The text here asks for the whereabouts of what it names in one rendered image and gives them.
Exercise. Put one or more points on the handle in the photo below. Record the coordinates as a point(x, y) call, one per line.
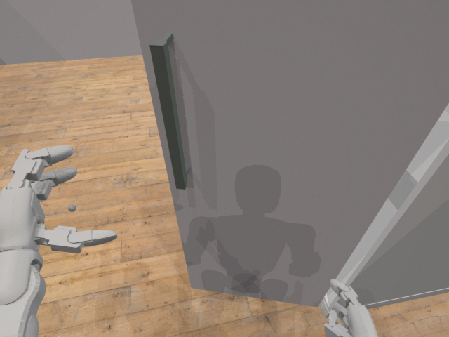
point(164, 80)

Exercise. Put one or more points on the fridge door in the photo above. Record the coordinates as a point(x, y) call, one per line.
point(297, 119)

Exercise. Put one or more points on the robot left hand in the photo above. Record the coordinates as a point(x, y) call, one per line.
point(20, 207)

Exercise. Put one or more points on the left robot forearm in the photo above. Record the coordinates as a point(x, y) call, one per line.
point(22, 289)

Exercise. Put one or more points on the robot right hand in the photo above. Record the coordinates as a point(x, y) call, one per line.
point(356, 319)

